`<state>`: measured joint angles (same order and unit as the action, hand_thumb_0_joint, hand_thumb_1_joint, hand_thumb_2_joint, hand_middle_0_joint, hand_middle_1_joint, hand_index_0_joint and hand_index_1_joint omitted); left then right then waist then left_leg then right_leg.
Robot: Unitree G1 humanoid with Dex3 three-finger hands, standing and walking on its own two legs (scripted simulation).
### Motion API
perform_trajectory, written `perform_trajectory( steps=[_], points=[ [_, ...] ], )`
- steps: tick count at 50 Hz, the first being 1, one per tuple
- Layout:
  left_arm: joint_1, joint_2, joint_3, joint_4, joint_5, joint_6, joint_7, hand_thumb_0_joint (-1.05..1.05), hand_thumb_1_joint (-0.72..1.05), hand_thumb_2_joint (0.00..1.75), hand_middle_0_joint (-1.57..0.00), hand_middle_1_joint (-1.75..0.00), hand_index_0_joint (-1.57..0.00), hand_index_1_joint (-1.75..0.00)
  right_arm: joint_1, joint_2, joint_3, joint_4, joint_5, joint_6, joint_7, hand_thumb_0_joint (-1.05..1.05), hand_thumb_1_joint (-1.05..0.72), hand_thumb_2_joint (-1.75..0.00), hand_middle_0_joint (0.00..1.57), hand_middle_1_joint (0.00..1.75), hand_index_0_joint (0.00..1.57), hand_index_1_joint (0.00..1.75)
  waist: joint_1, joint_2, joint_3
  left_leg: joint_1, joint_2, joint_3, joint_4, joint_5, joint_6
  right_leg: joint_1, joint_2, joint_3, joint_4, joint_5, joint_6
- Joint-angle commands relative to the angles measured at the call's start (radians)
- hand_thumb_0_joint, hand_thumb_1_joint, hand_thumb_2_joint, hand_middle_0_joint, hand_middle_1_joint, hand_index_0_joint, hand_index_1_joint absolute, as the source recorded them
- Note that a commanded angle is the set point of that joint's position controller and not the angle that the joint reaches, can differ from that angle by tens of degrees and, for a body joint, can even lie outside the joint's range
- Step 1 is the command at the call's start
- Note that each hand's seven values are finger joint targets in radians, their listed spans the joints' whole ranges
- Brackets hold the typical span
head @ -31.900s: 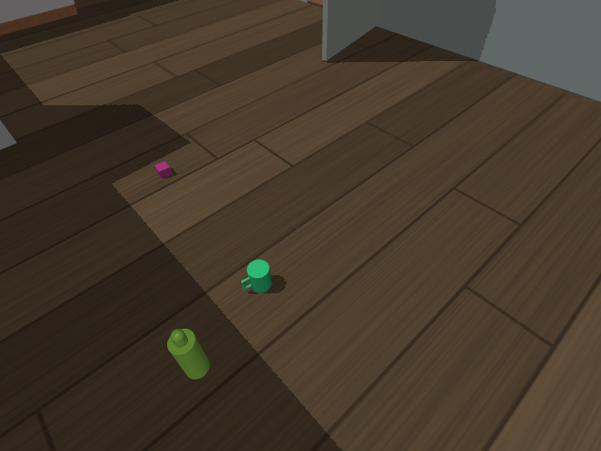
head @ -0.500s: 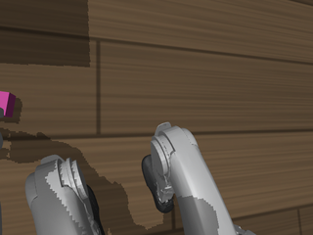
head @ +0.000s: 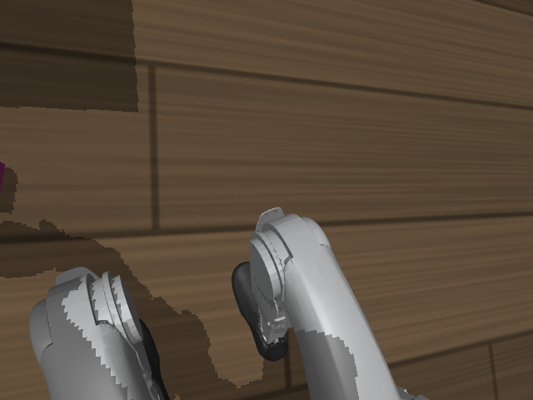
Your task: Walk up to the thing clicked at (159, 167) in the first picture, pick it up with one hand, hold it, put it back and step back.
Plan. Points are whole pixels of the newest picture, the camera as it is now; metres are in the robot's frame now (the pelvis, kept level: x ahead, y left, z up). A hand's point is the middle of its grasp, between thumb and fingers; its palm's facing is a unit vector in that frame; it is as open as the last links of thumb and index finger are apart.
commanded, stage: rise first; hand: left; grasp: from above
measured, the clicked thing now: out of the picture +0.48 +0.34 -0.31
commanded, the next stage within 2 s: none
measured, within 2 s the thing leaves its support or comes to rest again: neither
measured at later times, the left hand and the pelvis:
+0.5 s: hand out of the picture +0.44 +0.34 -0.20, palm faces +0.03 -0.47 -0.88, open 12.6 cm; pelvis +0.00 +0.00 +0.00, yaw +0 degrees
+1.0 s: hand out of the picture +0.43 +0.35 -0.20, palm faces +0.02 -0.47 -0.88, open 12.2 cm; pelvis +0.00 +0.00 +0.00, yaw +0 degrees
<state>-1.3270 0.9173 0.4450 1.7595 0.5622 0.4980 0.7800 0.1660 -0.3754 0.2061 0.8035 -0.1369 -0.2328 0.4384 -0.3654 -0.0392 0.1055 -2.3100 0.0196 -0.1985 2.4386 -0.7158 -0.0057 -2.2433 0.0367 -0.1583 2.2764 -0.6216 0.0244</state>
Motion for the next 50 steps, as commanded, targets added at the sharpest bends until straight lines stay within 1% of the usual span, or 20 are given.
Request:
perform_trajectory(
  steps=[1,3,4,6,7,9,11,13,17,19,25,27,30,33,34,35,43,46,48,50],
  points=[
    [-0.287,0.201,-0.042,-0.140,0.025,-0.002,0.041,0.00,-0.34,0.84,-0.31,-0.76,-0.28,-0.80,0.254,-0.301,-0.077,0.046,0.003,0.004,0.003,0.00,-0.92,-0.91,0.20,0.30,0.20,0.30,-0.028,0.460,-0.708,0.497,0.020,0.052,-0.263,0.212,0.007,0.407,0.026,-0.062,-0.193,0.244,-0.038],
    [-0.287,0.198,-0.048,-0.141,0.025,0.004,0.039,0.00,-0.32,0.82,-0.33,-0.74,-0.30,-0.78,0.241,-0.295,-0.072,0.040,0.000,0.005,0.005,0.00,-0.92,-0.91,0.20,0.30,0.20,0.30,-0.033,0.465,-0.685,0.510,0.018,0.044,-0.272,0.207,0.004,0.376,0.023,-0.067,-0.188,0.236,-0.039],
    [-0.277,0.196,-0.036,-0.126,0.025,0.003,0.043,0.00,-0.33,0.84,-0.34,-0.73,-0.29,-0.78,0.249,-0.304,-0.081,0.042,0.004,0.007,0.006,0.00,-0.92,-0.91,0.20,0.30,0.20,0.30,-0.025,0.475,-0.689,0.526,0.023,0.037,-0.281,0.209,0.000,0.366,0.024,-0.070,-0.183,0.234,-0.043],
    [-0.259,0.174,-0.057,-0.102,0.025,0.005,0.036,0.00,-0.33,0.83,-0.33,-0.75,-0.29,-0.79,0.245,-0.300,-0.077,0.041,0.002,0.006,0.007,0.00,-0.92,-0.91,0.20,0.30,0.20,0.30,-0.040,0.447,-0.655,0.480,0.017,0.049,-0.267,0.188,0.009,0.377,0.027,-0.066,-0.193,0.223,-0.038],
    [-0.268,0.180,-0.050,-0.108,0.028,0.003,0.039,0.00,-0.34,0.84,-0.32,-0.75,-0.28,-0.79,0.252,-0.303,-0.078,0.049,0.002,0.006,0.006,0.00,-0.92,-0.91,0.20,0.30,0.20,0.30,-0.039,0.439,-0.666,0.483,0.019,0.046,-0.266,0.187,0.010,0.381,0.027,-0.065,-0.197,0.225,-0.038],
    [-0.268,0.176,-0.063,-0.121,0.018,0.003,0.035,0.00,-0.29,0.80,-0.35,-0.72,-0.32,-0.76,0.244,-0.298,-0.072,0.045,-0.004,0.007,0.007,0.00,-0.92,-0.91,0.20,0.30,0.20,0.30,-0.045,0.432,-0.658,0.475,0.015,0.051,-0.268,0.196,0.010,0.396,0.026,-0.063,-0.196,0.231,-0.037],
    [-0.278,0.189,-0.045,-0.117,0.010,0.001,0.045,0.00,-0.30,0.81,-0.34,-0.73,-0.31,-0.77,0.253,-0.305,-0.072,0.037,-0.002,0.004,0.008,0.00,-0.92,-0.91,0.20,0.30,0.20,0.30,-0.040,0.434,-0.682,0.481,0.017,0.053,-0.264,0.216,0.010,0.422,0.029,-0.061,-0.196,0.251,-0.036],
    [-0.271,0.176,-0.055,-0.098,0.005,0.002,0.044,0.00,-0.31,0.82,-0.34,-0.73,-0.30,-0.77,0.252,-0.300,-0.066,0.042,-0.008,0.003,0.008,0.00,-0.92,-0.91,0.20,0.30,0.20,0.30,-0.054,0.412,-0.659,0.466,0.015,0.054,-0.259,0.207,0.012,0.415,0.029,-0.060,-0.201,0.246,-0.033],
    [-0.277,0.198,-0.051,-0.099,0.010,-0.005,0.044,0.00,-0.31,0.82,-0.35,-0.71,-0.31,-0.76,0.245,-0.307,-0.064,0.050,-0.008,-0.003,0.007,0.00,-0.92,-0.91,0.20,0.30,0.20,0.30,-0.047,0.429,-0.650,0.470,0.015,0.053,-0.266,0.168,0.012,0.405,0.028,-0.061,-0.204,0.210,-0.036],
    [-0.285,0.227,-0.041,-0.114,0.016,-0.009,0.047,0.00,-0.29,0.80,-0.36,-0.71,-0.32,-0.75,0.239,-0.305,-0.056,0.043,-0.007,-0.003,0.007,0.00,-0.92,-0.91,0.20,0.30,0.20,0.30,-0.041,0.423,-0.674,0.460,0.014,0.060,-0.249,0.188,0.016,0.423,0.027,-0.055,-0.209,0.228,-0.033],
    [-0.285,0.245,-0.042,-0.134,0.016,-0.010,0.047,0.00,-0.26,0.78,-0.38,-0.68,-0.34,-0.73,0.231,-0.306,-0.051,0.052,-0.014,-0.008,0.007,0.00,-0.92,-0.91,0.20,0.30,0.20,0.30,-0.040,0.429,-0.681,0.463,0.014,0.066,-0.246,0.207,0.019,0.452,0.024,-0.058,-0.208,0.246,-0.027],
    [-0.248,0.233,-0.040,-0.096,0.021,-0.008,0.048,0.00,-0.27,0.78,-0.39,-0.68,-0.34,-0.72,0.238,-0.308,-0.054,0.051,-0.010,-0.009,0.006,0.00,-0.92,-0.91,0.20,0.30,0.20,0.30,-0.045,0.421,-0.663,0.462,0.017,0.058,-0.255,0.180,0.017,0.438,0.031,-0.061,-0.211,0.221,-0.030],
    [-0.260,0.232,-0.038,-0.121,0.012,-0.009,0.041,0.00,-0.28,0.79,-0.38,-0.67,-0.34,-0.72,0.236,-0.308,-0.058,0.051,-0.004,-0.011,0.007,0.00,-0.92,-0.91,0.20,0.30,0.20,0.30,-0.031,0.449,-0.683,0.492,0.021,0.050,-0.264,0.178,0.011,0.419,0.030,-0.066,-0.204,0.215,-0.035],
    [-0.259,0.212,-0.051,-0.119,0.011,-0.009,0.040,0.00,-0.26,0.78,-0.40,-0.65,-0.36,-0.71,0.236,-0.305,-0.054,0.044,-0.006,-0.010,0.010,0.00,-0.92,-0.91,0.20,0.30,0.20,0.30,-0.043,0.446,-0.673,0.486,0.019,0.053,-0.256,0.210,0.012,0.422,0.030,-0.063,-0.200,0.246,-0.034],
    [-0.261,0.210,-0.047,-0.114,0.004,-0.009,0.042,0.00,-0.25,0.77,-0.41,-0.64,-0.36,-0.69,0.234,-0.309,-0.058,0.049,-0.005,-0.011,0.008,0.00,-0.92,-0.91,0.20,0.30,0.20,0.30,-0.038,0.433,-0.668,0.475,0.021,0.049,-0.259,0.194,0.011,0.419,0.030,-0.067,-0.198,0.232,-0.034],
    [-0.251,0.200,-0.059,-0.118,0.008,-0.007,0.036,0.00,-0.24,0.77,-0.40,-0.65,-0.36,-0.70,0.229,-0.303,-0.055,0.044,-0.005,-0.012,0.008,0.00,-0.92,-0.91,0.20,0.30,0.20,0.30,-0.048,0.443,-0.656,0.498,0.022,0.041,-0.264,0.202,0.008,0.398,0.026,-0.070,-0.192,0.239,-0.036],
    [-0.253,0.219,-0.053,-0.115,0.012,-0.015,0.034,0.00,-0.23,0.76,-0.42,-0.64,-0.37,-0.68,0.228,-0.303,-0.053,0.051,-0.012,-0.017,0.007,0.00,-0.92,-0.91,0.20,0.30,0.20,0.30,-0.044,0.435,-0.637,0.485,0.019,0.041,-0.272,0.175,0.010,0.391,0.022,-0.069,-0.199,0.212,-0.037],
    [-0.255,0.210,-0.060,-0.103,0.008,-0.019,0.032,0.00,-0.21,0.74,-0.44,-0.62,-0.39,-0.67,0.233,-0.306,-0.049,0.054,-0.016,-0.020,0.002,0.00,-0.92,-0.91,0.20,0.30,0.20,0.30,-0.056,0.424,-0.643,0.479,0.018,0.046,-0.271,0.177,0.010,0.419,0.027,-0.065,-0.204,0.216,-0.035],
    [-0.260,0.230,-0.050,-0.100,0.016,-0.022,0.039,0.00,-0.22,0.75,-0.43,-0.62,-0.39,-0.67,0.228,-0.309,-0.050,0.054,-0.012,-0.022,0.002,0.00,-0.92,-0.91,0.20,0.30,0.20,0.30,-0.044,0.437,-0.645,0.480,0.019,0.046,-0.264,0.177,0.012,0.406,0.025,-0.065,-0.204,0.214,-0.035],
    [-0.249,0.231,-0.056,-0.081,0.024,-0.022,0.040,0.00,-0.22,0.75,-0.43,-0.63,-0.38,-0.68,0.232,-0.309,-0.047,0.057,-0.017,-0.026,0.000,0.00,-0.92,-0.91,0.20,0.30,0.20,0.30,-0.053,0.423,-0.635,0.463,0.016,0.050,-0.264,0.169,0.015,0.423,0.027,-0.063,-0.210,0.212,-0.034]
  ],
)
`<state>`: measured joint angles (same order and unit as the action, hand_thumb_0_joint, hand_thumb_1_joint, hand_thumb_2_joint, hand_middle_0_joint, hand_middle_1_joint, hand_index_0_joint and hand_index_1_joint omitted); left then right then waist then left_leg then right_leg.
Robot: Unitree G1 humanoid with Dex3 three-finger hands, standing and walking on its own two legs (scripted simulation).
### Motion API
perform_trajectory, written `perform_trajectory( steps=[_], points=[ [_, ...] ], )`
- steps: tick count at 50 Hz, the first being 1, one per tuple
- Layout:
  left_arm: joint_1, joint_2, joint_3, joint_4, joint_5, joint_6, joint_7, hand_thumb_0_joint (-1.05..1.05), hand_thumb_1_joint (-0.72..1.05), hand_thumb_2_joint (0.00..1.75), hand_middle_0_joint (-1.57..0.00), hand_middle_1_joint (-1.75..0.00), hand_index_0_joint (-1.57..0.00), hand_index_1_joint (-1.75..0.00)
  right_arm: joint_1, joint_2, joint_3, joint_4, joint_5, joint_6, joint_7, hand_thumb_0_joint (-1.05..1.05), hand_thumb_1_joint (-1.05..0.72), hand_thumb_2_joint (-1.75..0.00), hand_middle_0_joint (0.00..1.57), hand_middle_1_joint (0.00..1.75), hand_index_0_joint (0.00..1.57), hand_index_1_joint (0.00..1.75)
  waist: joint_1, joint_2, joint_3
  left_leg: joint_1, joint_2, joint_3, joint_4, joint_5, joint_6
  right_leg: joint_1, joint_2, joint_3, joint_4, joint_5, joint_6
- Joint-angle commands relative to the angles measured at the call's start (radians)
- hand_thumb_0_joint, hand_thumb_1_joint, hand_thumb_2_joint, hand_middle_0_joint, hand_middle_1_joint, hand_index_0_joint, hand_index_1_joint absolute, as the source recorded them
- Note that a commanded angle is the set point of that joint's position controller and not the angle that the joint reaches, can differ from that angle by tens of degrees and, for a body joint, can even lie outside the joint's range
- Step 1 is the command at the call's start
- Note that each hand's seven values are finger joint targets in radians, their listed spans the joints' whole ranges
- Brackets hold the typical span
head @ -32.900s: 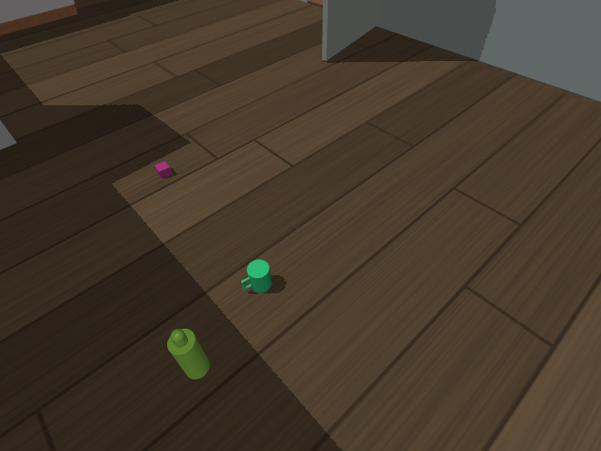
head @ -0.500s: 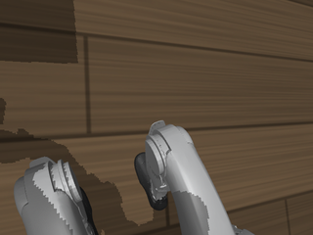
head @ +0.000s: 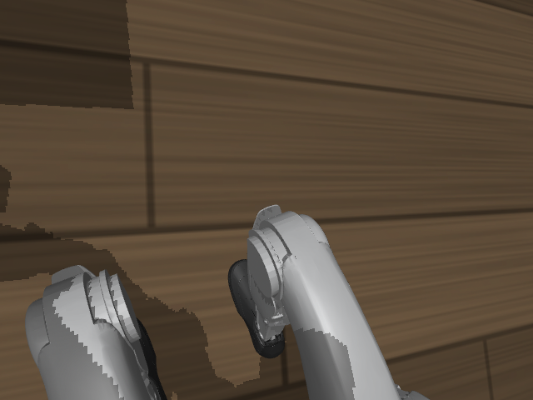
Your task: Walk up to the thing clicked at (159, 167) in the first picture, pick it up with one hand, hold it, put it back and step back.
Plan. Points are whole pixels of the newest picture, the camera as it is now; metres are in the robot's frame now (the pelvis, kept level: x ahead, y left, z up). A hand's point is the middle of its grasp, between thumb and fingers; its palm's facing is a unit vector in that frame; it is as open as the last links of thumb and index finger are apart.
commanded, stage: rise first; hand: left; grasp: from above
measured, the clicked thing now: out of the picture +0.48 +0.34 -0.31
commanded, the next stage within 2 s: none
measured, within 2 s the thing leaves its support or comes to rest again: neither
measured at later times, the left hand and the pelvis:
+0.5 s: hand out of the picture +0.44 +0.35 -0.20, palm faces +0.03 -0.47 -0.88, open 12.0 cm; pelvis +0.00 +0.00 +0.00, yaw +0 degrees
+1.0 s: hand out of the picture +0.44 +0.35 -0.20, palm faces +0.02 -0.47 -0.88, open 11.8 cm; pelvis +0.00 +0.00 +0.00, yaw +0 degrees
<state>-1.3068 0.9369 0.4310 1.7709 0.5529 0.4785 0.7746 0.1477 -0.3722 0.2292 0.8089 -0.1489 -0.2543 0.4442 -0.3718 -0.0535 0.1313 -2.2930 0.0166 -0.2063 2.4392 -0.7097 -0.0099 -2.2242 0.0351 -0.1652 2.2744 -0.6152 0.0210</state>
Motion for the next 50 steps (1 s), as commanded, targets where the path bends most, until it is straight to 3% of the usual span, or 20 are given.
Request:
perform_trajectory(
  steps=[1,4,12,20,27,34,35,43,49,50],
  points=[
    [-0.269,0.206,-0.038,-0.090,0.026,-0.003,0.045,0.00,-0.21,0.74,-0.44,-0.62,-0.39,-0.67,0.247,-0.309,-0.069,0.051,-0.005,-0.004,-0.006,0.00,-0.92,-0.91,0.20,0.30,0.20,0.30,-0.043,0.430,-0.663,0.450,0.020,0.057,-0.262,0.165,0.018,0.401,0.030,-0.055,-0.210,0.205,-0.030],
    [-0.278,0.230,-0.036,-0.107,0.030,-0.007,0.048,0.00,-0.21,0.74,-0.44,-0.61,-0.40,-0.66,0.236,-0.309,-0.063,0.054,-0.008,-0.011,-0.009,0.00,-0.92,-0.91,0.20,0.30,0.20,0.30,-0.043,0.430,-0.668,0.443,0.018,0.061,-0.257,0.165,0.022,0.407,0.026,-0.053,-0.214,0.205,-0.027],
    [-0.281,0.226,-0.036,-0.112,0.023,-0.006,0.046,0.00,-0.20,0.73,-0.46,-0.59,-0.41,-0.64,0.245,-0.320,-0.062,0.050,-0.009,-0.014,-0.007,0.00,-0.92,-0.91,0.20,0.30,0.20,0.30,-0.050,0.455,-0.675,0.467,0.023,0.058,-0.259,0.183,0.016,0.417,0.029,-0.058,-0.209,0.225,-0.028],
    [-0.287,0.229,-0.038,-0.156,0.026,-0.001,0.035,0.00,-0.20,0.73,-0.45,-0.59,-0.41,-0.64,0.241,-0.310,-0.067,0.048,-0.001,-0.012,-0.002,0.00,-0.92,-0.91,0.20,0.30,0.20,0.30,-0.034,0.480,-0.689,0.496,0.025,0.050,-0.272,0.195,0.011,0.391,0.027,-0.063,-0.196,0.227,-0.032],
    [-0.251,0.190,-0.048,-0.110,0.027,0.009,0.031,0.00,-0.19,0.73,-0.46,-0.58,-0.41,-0.64,0.253,-0.309,-0.071,0.040,-0.003,-0.008,-0.002,0.00,-0.92,-0.91,0.20,0.30,0.20,0.30,-0.040,0.458,-0.670,0.490,0.025,0.053,-0.272,0.200,0.010,0.394,0.032,-0.060,-0.197,0.231,-0.034],
    [-0.268,0.204,-0.054,-0.107,0.023,-0.006,0.033,0.00,-0.18,0.71,-0.47,-0.57,-0.43,-0.62,0.241,-0.311,-0.066,0.053,-0.010,-0.018,-0.009,0.00,-0.92,-0.91,0.20,0.30,0.20,0.30,-0.053,0.427,-0.639,0.444,0.019,0.058,-0.269,0.146,0.019,0.399,0.029,-0.055,-0.214,0.186,-0.028],
    [-0.283,0.227,-0.040,-0.111,0.029,-0.010,0.039,0.00,-0.18,0.72,-0.47,-0.57,-0.43,-0.62,0.241,-0.314,-0.068,0.057,-0.010,-0.020,-0.012,0.00,-0.92,-0.91,0.20,0.30,0.20,0.30,-0.046,0.432,-0.645,0.450,0.021,0.051,-0.277,0.144,0.020,0.390,0.027,-0.057,-0.217,0.183,-0.029],
    [-0.288,0.221,-0.062,-0.120,0.037,-0.009,0.024,0.00,-0.17,0.71,-0.47,-0.57,-0.43,-0.62,0.237,-0.312,-0.058,0.053,-0.014,-0.025,-0.013,0.00,-0.92,-0.91,0.20,0.30,0.20,0.30,-0.056,0.446,-0.653,0.467,0.020,0.052,-0.269,0.170,0.017,0.397,0.024,-0.058,-0.208,0.210,-0.028],
    [-0.277,0.247,-0.039,-0.104,0.040,-0.006,0.037,0.00,-0.17,0.71,-0.49,-0.55,-0.44,-0.60,0.244,-0.313,-0.057,0.051,-0.008,-0.026,-0.012,0.00,-0.92,-0.91,0.20,0.30,0.20,0.30,-0.035,0.465,-0.687,0.478,0.025,0.054,-0.270,0.192,0.012,0.411,0.028,-0.058,-0.205,0.222,-0.031],
    [-0.273,0.239,-0.050,-0.110,0.041,-0.005,0.031,0.00,-0.16,0.70,-0.50,-0.54,-0.45,-0.60,0.244,-0.312,-0.054,0.047,-0.011,-0.025,-0.012,0.00,-0.92,-0.91,0.20,0.30,0.20,0.30,-0.044,0.454,-0.674,0.478,0.023,0.054,-0.270,0.190,0.013,0.413,0.027,-0.058,-0.205,0.225,-0.030]
  ],
)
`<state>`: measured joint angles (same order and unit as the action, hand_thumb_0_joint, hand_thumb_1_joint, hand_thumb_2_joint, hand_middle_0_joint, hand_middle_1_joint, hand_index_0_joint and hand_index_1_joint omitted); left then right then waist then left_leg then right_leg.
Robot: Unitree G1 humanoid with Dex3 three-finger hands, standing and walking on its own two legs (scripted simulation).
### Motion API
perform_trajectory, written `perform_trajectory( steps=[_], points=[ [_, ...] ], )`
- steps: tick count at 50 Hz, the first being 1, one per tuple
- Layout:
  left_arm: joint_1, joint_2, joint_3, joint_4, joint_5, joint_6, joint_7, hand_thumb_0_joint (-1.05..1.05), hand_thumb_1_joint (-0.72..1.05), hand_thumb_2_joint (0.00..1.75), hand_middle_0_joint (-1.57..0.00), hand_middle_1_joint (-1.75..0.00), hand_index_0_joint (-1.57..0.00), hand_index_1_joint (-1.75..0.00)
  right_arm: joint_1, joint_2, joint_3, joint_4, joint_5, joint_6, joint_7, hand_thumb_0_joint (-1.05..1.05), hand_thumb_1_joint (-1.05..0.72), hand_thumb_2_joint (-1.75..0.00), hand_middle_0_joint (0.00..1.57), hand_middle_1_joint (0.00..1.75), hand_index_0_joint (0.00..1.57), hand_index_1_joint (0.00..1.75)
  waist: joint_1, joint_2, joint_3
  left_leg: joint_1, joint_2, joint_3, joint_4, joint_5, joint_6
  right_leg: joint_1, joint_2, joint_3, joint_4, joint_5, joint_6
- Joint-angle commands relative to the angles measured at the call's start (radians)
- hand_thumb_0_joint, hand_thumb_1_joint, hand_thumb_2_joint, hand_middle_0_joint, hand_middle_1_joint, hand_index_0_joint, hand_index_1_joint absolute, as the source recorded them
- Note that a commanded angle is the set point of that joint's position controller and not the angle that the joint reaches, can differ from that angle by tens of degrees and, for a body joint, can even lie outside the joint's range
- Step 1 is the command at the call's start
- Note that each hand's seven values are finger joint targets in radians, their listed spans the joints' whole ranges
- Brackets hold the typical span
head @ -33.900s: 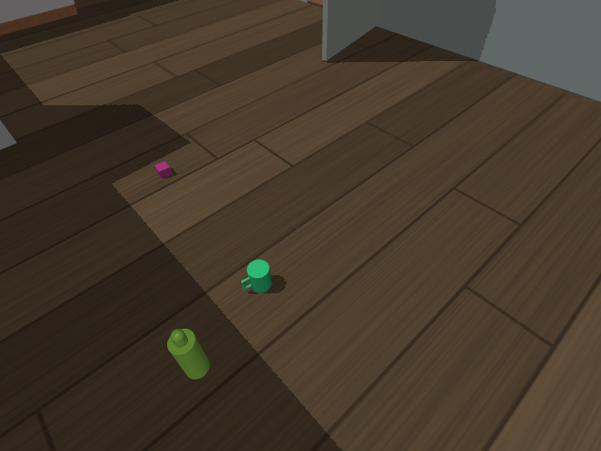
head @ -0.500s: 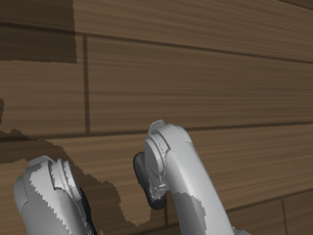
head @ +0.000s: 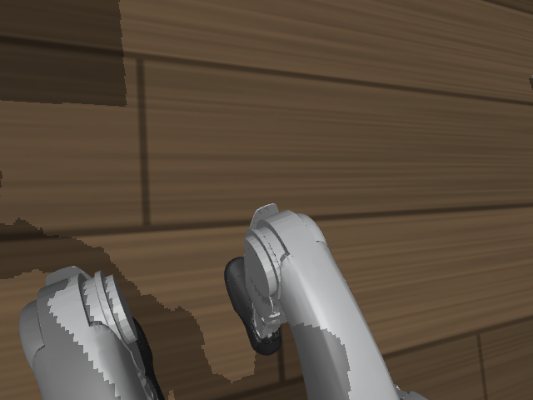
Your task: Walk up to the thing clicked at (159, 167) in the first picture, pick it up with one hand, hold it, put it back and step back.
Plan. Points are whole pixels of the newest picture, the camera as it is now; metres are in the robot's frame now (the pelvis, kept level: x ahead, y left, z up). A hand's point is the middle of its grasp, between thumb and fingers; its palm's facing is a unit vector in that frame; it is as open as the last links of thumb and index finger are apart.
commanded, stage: rise first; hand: left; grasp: from above
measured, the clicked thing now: out of the picture +0.48 +0.34 -0.31
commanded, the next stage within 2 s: approach in 1.70 s
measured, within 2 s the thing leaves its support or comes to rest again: neither
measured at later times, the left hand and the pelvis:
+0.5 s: hand out of the picture +0.44 +0.35 -0.20, palm faces +0.01 -0.47 -0.88, open 11.7 cm; pelvis +0.00 +0.00 +0.00, yaw +0 degrees
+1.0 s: hand out of the picture +0.44 +0.36 -0.20, palm faces +0.00 -0.46 -0.89, open 11.5 cm; pelvis +0.00 +0.00 +0.00, yaw +0 degrees
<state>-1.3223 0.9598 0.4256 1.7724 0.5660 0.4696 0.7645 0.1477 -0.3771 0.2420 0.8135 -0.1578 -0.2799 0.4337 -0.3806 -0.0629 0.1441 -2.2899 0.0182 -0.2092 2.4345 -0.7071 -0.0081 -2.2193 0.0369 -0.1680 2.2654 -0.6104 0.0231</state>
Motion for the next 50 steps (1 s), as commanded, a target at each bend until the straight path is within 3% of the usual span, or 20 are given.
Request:
perform_trajectory(
  steps=[1,12,17,23,26,31,33,38,42,43,50],
  points=[
    [-0.258,0.217,-0.040,-0.105,0.029,0.003,0.040,0.00,-0.16,0.70,-0.50,-0.54,-0.45,-0.60,0.244,-0.312,-0.074,0.050,0.002,0.001,-0.005,0.00,-0.92,-0.91,0.20,0.30,0.20,0.30,-0.030,0.469,-0.687,0.470,0.024,0.054,-0.271,0.171,0.011,0.399,0.028,-0.058,-0.197,0.204,-0.033],
    [-0.273,0.190,-0.048,-0.111,0.017,0.003,0.038,0.00,-0.17,0.71,-0.49,-0.55,-0.44,-0.60,0.255,-0.303,-0.068,0.044,-0.007,0.002,-0.001,0.00,-0.92,-0.91,0.20,0.30,0.20,0.30,-0.052,0.468,-0.680,0.486,0.024,0.054,-0.264,0.208,0.009,0.398,0.026,-0.058,-0.196,0.236,-0.032],
    [-0.256,0.203,-0.050,-0.117,0.029,0.005,0.028,0.00,-0.15,0.70,-0.50,-0.54,-0.45,-0.59,0.250,-0.307,-0.076,0.049,0.002,-0.001,-0.004,0.00,-0.92,-0.91,0.20,0.30,0.20,0.30,-0.029,0.479,-0.677,0.485,0.023,0.055,-0.273,0.174,0.010,0.387,0.028,-0.057,-0.200,0.204,-0.033],
    [-0.253,0.180,-0.059,-0.114,0.034,0.008,0.021,0.00,-0.15,0.69,-0.50,-0.54,-0.45,-0.59,0.249,-0.303,-0.081,0.048,0.002,0.001,-0.005,0.00,-0.92,-0.90,0.20,0.30,0.20,0.30,-0.042,0.465,-0.660,0.476,0.021,0.054,-0.282,0.152,0.011,0.371,0.029,-0.056,-0.205,0.182,-0.035],
    [-0.252,0.190,-0.047,-0.127,0.039,0.005,0.025,0.00,-0.13,0.68,-0.51,-0.52,-0.46,-0.57,0.266,-0.305,-0.085,0.050,0.005,-0.003,0.001,0.00,-0.92,-0.90,0.20,0.30,0.20,0.30,-0.033,0.471,-0.677,0.488,0.022,0.050,-0.283,0.171,0.010,0.379,0.023,-0.057,-0.194,0.199,-0.035],
    [-0.254,0.192,-0.056,-0.114,0.023,0.002,0.020,0.00,-0.12,0.67,-0.52,-0.51,-0.47,-0.57,0.256,-0.303,-0.075,0.050,-0.003,-0.007,-0.008,0.00,-0.92,-0.90,0.20,0.30,0.20,0.30,-0.046,0.415,-0.677,0.425,0.015,0.075,-0.254,0.176,0.023,0.432,0.031,-0.040,-0.219,0.208,-0.025],
    [-0.261,0.209,-0.047,-0.112,0.019,-0.002,0.019,0.00,-0.10,0.66,-0.54,-0.50,-0.49,-0.55,0.259,-0.303,-0.074,0.055,-0.004,-0.007,-0.009,0.00,-0.92,-0.90,0.20,0.30,0.20,0.30,-0.038,0.421,-0.682,0.422,0.015,0.076,-0.263,0.174,0.021,0.435,0.029,-0.039,-0.217,0.202,-0.025],
    [-0.261,0.212,-0.048,-0.113,0.047,0.002,0.013,0.00,-0.12,0.67,-0.52,-0.51,-0.47,-0.56,0.258,-0.302,-0.077,0.048,-0.004,-0.005,-0.010,0.00,-0.92,-0.90,0.20,0.30,0.20,0.30,-0.032,0.482,-0.704,0.498,0.022,0.063,-0.280,0.192,0.006,0.402,0.027,-0.049,-0.199,0.213,-0.036],
    [-0.267,0.214,-0.051,-0.114,0.059,0.001,0.019,0.00,-0.13,0.68,-0.52,-0.50,-0.47,-0.56,0.256,-0.298,-0.080,0.062,-0.003,-0.008,-0.013,0.00,-0.92,-0.90,0.20,0.30,0.20,0.30,-0.029,0.479,-0.692,0.473,0.021,0.065,-0.277,0.165,0.012,0.400,0.027,-0.048,-0.206,0.193,-0.035],
    [-0.262,0.193,-0.060,-0.126,0.051,-0.002,0.013,0.00,-0.13,0.68,-0.53,-0.50,-0.48,-0.56,0.251,-0.295,-0.080,0.060,-0.007,-0.009,-0.013,0.00,-0.92,-0.91,0.20,0.30,0.20,0.30,-0.036,0.476,-0.683,0.476,0.020,0.068,-0.279,0.171,0.010,0.400,0.027,-0.048,-0.203,0.198,-0.036],
    [-0.253,0.193,-0.045,-0.105,0.030,-0.010,0.017,0.00,-0.11,0.66,-0.53,-0.50,-0.49,-0.55,0.263,-0.301,-0.080,0.062,-0.007,-0.014,-0.014,0.00,-0.92,-0.90,0.20,0.30,0.20,0.30,-0.034,0.446,-0.701,0.467,0.021,0.065,-0.270,0.198,0.013,0.426,0.028,-0.046,-0.205,0.224,-0.032]
  ],
)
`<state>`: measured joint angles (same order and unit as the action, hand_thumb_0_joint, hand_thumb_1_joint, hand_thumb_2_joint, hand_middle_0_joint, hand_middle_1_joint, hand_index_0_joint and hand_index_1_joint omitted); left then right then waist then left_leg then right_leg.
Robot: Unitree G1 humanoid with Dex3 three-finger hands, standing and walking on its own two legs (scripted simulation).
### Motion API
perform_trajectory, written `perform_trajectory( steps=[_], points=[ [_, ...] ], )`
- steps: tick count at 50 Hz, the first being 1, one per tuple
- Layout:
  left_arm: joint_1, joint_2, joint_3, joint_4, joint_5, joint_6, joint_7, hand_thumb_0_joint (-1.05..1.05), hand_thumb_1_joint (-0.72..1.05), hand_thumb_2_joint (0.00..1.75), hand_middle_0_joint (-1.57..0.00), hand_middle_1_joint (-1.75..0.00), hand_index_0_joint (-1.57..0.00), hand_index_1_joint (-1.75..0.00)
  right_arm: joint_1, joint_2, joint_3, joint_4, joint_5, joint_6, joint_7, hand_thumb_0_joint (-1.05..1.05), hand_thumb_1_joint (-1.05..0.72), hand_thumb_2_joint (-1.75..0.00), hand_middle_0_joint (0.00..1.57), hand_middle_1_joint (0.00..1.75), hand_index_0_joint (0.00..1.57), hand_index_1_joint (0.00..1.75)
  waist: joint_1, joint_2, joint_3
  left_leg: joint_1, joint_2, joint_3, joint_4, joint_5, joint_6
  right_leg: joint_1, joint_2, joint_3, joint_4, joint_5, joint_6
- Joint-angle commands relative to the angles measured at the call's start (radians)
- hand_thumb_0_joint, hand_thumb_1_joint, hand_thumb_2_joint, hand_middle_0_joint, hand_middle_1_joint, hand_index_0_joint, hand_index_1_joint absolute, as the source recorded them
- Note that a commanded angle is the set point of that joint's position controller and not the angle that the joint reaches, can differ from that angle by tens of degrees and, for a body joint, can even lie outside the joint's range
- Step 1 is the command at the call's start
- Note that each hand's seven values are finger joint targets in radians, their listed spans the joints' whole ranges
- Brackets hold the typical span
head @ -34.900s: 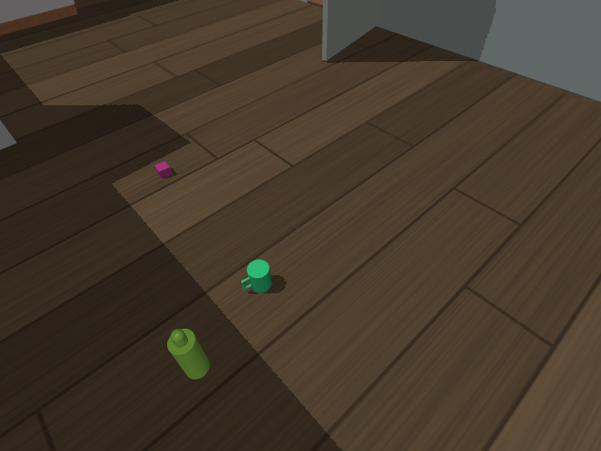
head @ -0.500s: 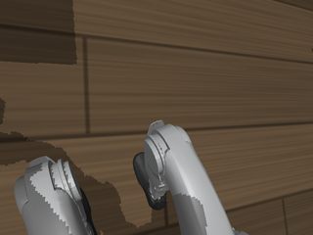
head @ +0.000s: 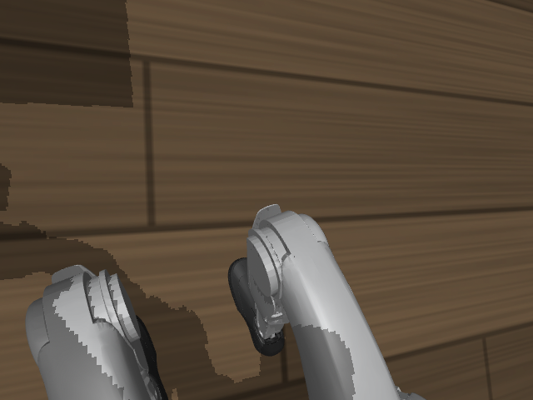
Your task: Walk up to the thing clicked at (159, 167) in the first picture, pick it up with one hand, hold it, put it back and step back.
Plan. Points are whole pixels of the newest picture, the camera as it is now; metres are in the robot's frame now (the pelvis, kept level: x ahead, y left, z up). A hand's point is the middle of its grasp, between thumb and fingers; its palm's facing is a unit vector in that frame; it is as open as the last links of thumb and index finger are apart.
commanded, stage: rise first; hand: left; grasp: from above
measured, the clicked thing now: out of the picture +0.48 +0.34 -0.31
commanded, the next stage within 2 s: approach in 0.70 s
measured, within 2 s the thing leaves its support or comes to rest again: neither
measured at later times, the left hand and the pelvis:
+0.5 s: hand out of the picture +0.44 +0.35 -0.20, palm faces +0.01 -0.47 -0.88, open 11.4 cm; pelvis +0.00 +0.00 +0.00, yaw +0 degrees
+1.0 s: hand out of the picture +0.44 +0.34 -0.19, palm faces -0.04 -0.46 -0.89, open 11.7 cm; pelvis +0.00 +0.00 +0.00, yaw +1 degrees
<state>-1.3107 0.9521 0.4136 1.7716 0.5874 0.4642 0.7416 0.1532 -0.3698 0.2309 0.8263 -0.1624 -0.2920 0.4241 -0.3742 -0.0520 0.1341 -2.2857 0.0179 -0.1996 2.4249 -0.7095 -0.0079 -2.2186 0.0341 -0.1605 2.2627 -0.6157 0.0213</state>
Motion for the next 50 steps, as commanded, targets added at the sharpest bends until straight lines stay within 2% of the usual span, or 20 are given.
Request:
perform_trajectory(
  steps=[1,4,5,7,8,11,14,15,18,20,22,25,30,31,35,37,40,44,47,50],
  points=[
    [-0.269,0.207,-0.030,-0.105,0.012,-0.004,0.044,0.00,-0.11,0.66,-0.53,-0.49,-0.48,-0.55,0.259,-0.308,-0.068,0.049,0.001,-0.003,-0.005,0.00,-0.92,-0.90,0.20,0.30,0.20,0.30,-0.038,0.436,-0.690,0.476,0.023,0.051,-0.257,0.202,0.012,0.410,0.029,-0.056,-0.202,0.231,-0.030],
    [-0.264,0.204,-0.031,-0.092,0.013,-0.005,0.043,0.00,-0.11,0.66,-0.53,-0.50,-0.48,-0.55,0.264,-0.311,-0.065,0.049,-0.001,-0.003,-0.003,0.00,-0.92,-0.90,0.20,0.30,0.20,0.30,-0.047,0.435,-0.679,0.466,0.020,0.053,-0.259,0.201,0.013,0.414,0.027,-0.055,-0.198,0.231,-0.030],
    [-0.274,0.223,-0.028,-0.091,0.020,-0.006,0.048,0.00,-0.10,0.65,-0.53,-0.50,-0.49,-0.55,0.260,-0.309,-0.066,0.053,-0.003,-0.002,-0.004,0.00,-0.92,-0.90,0.20,0.30,0.20,0.30,-0.038,0.443,-0.686,0.465,0.022,0.055,-0.264,0.194,0.012,0.420,0.030,-0.054,-0.201,0.221,-0.031],
    [-0.283,0.221,-0.028,-0.103,0.018,-0.005,0.048,0.00,-0.10,0.65,-0.53,-0.50,-0.49,-0.55,0.248,-0.309,-0.064,0.049,-0.002,-0.004,-0.003,0.00,-0.92,-0.90,0.20,0.30,0.20,0.30,-0.034,0.459,-0.676,0.469,0.022,0.053,-0.261,0.190,0.012,0.395,0.026,-0.056,-0.197,0.217,-0.032],
    [-0.269,0.214,-0.028,-0.093,0.017,-0.004,0.049,0.00,-0.11,0.66,-0.53,-0.51,-0.48,-0.56,0.252,-0.312,-0.064,0.050,-0.004,-0.004,-0.006,0.00,-0.92,-0.90,0.20,0.30,0.20,0.30,-0.043,0.441,-0.681,0.474,0.022,0.052,-0.258,0.195,0.012,0.415,0.028,-0.056,-0.202,0.227,-0.030],
    [-0.273,0.216,-0.039,-0.101,0.031,-0.005,0.045,0.00,-0.10,0.65,-0.54,-0.49,-0.50,-0.54,0.243,-0.302,-0.062,0.053,-0.007,-0.007,-0.004,0.00,-0.92,-0.90,0.20,0.30,0.20,0.30,-0.047,0.459,-0.656,0.474,0.020,0.050,-0.266,0.177,0.011,0.379,0.024,-0.058,-0.197,0.205,-0.033],
    [-0.288,0.221,-0.029,-0.112,0.028,-0.008,0.046,0.00,-0.11,0.66,-0.52,-0.51,-0.48,-0.56,0.258,-0.308,-0.067,0.054,-0.003,-0.006,-0.006,0.00,-0.92,-0.90,0.20,0.30,0.20,0.30,-0.042,0.465,-0.693,0.483,0.022,0.058,-0.258,0.191,0.011,0.407,0.029,-0.053,-0.206,0.217,-0.032],
    [-0.292,0.216,-0.034,-0.105,0.022,-0.006,0.045,0.00,-0.11,0.66,-0.53,-0.50,-0.49,-0.55,0.252,-0.308,-0.064,0.055,-0.011,-0.008,-0.005,0.00,-0.92,-0.90,0.20,0.30,0.20,0.30,-0.053,0.453,-0.673,0.461,0.018,0.057,-0.262,0.177,0.014,0.408,0.026,-0.054,-0.206,0.208,-0.030],
    [-0.279,0.205,-0.034,-0.111,0.010,-0.004,0.042,0.00,-0.10,0.65,-0.54,-0.50,-0.49,-0.55,0.249,-0.311,-0.067,0.048,-0.006,-0.008,-0.004,0.00,-0.91,-0.90,0.20,0.30,0.20,0.30,-0.045,0.448,-0.684,0.475,0.021,0.053,-0.263,0.177,0.011,0.406,0.028,-0.055,-0.205,0.208,-0.030],
    [-0.272,0.214,-0.022,-0.102,0.018,-0.004,0.043,0.00,-0.12,0.67,-0.52,-0.51,-0.47,-0.57,0.269,-0.311,-0.070,0.051,-0.001,-0.005,-0.005,0.00,-0.92,-0.90,0.20,0.30,0.20,0.30,-0.041,0.464,-0.699,0.498,0.022,0.051,-0.267,0.196,0.008,0.406,0.028,-0.057,-0.202,0.223,-0.032],
    [-0.286,0.222,-0.029,-0.114,0.026,0.001,0.044,0.00,-0.12,0.67,-0.51,-0.53,-0.47,-0.58,0.259,-0.307,-0.069,0.055,-0.001,-0.008,-0.003,0.00,-0.92,-0.90,0.20,0.30,0.20,0.30,-0.037,0.461,-0.693,0.485,0.020,0.050,-0.272,0.188,0.010,0.396,0.022,-0.057,-0.201,0.217,-0.031],
    [-0.279,0.210,-0.039,-0.117,0.021,0.003,0.037,0.00,-0.11,0.66,-0.53,-0.50,-0.48,-0.55,0.252,-0.306,-0.071,0.054,-0.001,-0.008,-0.004,0.00,-0.92,-0.90,0.20,0.30,0.20,0.30,-0.040,0.452,-0.675,0.464,0.019,0.054,-0.272,0.161,0.012,0.391,0.029,-0.055,-0.209,0.190,-0.030],
    [-0.271,0.202,-0.031,-0.112,0.021,0.007,0.034,0.00,-0.11,0.66,-0.52,-0.51,-0.48,-0.56,0.268,-0.301,-0.072,0.052,0.004,-0.006,-0.002,0.00,-0.92,-0.90,0.20,0.30,0.20,0.30,-0.034,0.449,-0.702,0.473,0.020,0.065,-0.258,0.221,0.013,0.413,0.030,-0.049,-0.209,0.243,-0.028],
    [-0.285,0.189,-0.042,-0.117,0.014,0.007,0.031,0.00,-0.10,0.65,-0.52,-0.51,-0.48,-0.55,0.267,-0.303,-0.073,0.053,0.001,-0.004,-0.001,0.00,-0.91,-0.90,0.20,0.30,0.20,0.30,-0.042,0.445,-0.688,0.451,0.020,0.062,-0.263,0.205,0.013,0.416,0.029,-0.050,-0.204,0.229,-0.028],
    [-0.268,0.200,-0.044,-0.107,0.030,0.007,0.024,0.00,-0.09,0.64,-0.53,-0.50,-0.49,-0.55,0.263,-0.299,-0.076,0.058,0.003,-0.006,-0.004,0.00,-0.91,-0.90,0.20,0.30,0.20,0.30,-0.036,0.433,-0.676,0.449,0.018,0.056,-0.275,0.165,0.014,0.391,0.028,-0.052,-0.208,0.186,-0.030],
    [-0.275,0.201,-0.030,-0.109,0.026,0.003,0.028,0.00,-0.10,0.65,-0.52,-0.52,-0.48,-0.56,0.276,-0.298,-0.078,0.058,0.002,-0.005,-0.008,0.00,-0.91,-0.90,0.20,0.30,0.20,0.30,-0.028,0.447,-0.710,0.479,0.021,0.061,-0.274,0.200,0.009,0.417,0.031,-0.049,-0.205,0.220,-0.033],
    [-0.279,0.192,-0.039,-0.105,0.038,0.003,0.033,0.00,-0.11,0.65,-0.53,-0.51,-0.48,-0.56,0.274,-0.296,-0.077,0.060,-0.003,-0.004,-0.008,0.00,-0.92,-0.90,0.20,0.30,0.20,0.30,-0.039,0.461,-0.695,0.486,0.021,0.057,-0.277,0.201,0.008,0.402,0.029,-0.051,-0.201,0.223,-0.035],
    [-0.320,0.153,-0.061,-0.114,0.036,-0.004,0.035,0.00,-0.16,0.71,-0.46,-0.56,-0.41,-0.61,0.261,-0.299,-0.084,0.069,-0.006,-0.009,-0.010,0.00,-0.90,-0.90,0.20,0.30,0.20,0.30,-0.063,0.451,-0.662,0.479,0.021,0.049,-0.281,0.156,0.010,0.373,0.025,-0.055,-0.208,0.187,-0.035],
    [-0.355,0.092,-0.104,-0.097,0.023,-0.010,0.031,0.00,-0.17,0.72,-0.45,-0.59,-0.41,-0.64,0.264,-0.305,-0.080,0.077,-0.019,-0.014,-0.015,0.00,-0.90,-0.90,0.20,0.30,0.20,0.30,-0.110,0.439,-0.635,0.469,0.015,0.051,-0.275,0.138,0.012,0.370,0.026,-0.056,-0.219,0.176,-0.032],
    [-0.392,0.094,-0.113,-0.069,0.021,-0.017,0.050,0.00,-0.17,0.71,-0.44,-0.60,-0.41,-0.64,0.262,-0.327,-0.081,0.095,-0.021,-0.021,-0.019,0.00,-0.90,-0.90,0.20,0.30,0.20,0.30,-0.127,0.433,-0.620,0.470,0.014,0.033,-0.282,0.110,0.012,0.354,0.022,-0.065,-0.222,0.149,-0.032]
  ],
)
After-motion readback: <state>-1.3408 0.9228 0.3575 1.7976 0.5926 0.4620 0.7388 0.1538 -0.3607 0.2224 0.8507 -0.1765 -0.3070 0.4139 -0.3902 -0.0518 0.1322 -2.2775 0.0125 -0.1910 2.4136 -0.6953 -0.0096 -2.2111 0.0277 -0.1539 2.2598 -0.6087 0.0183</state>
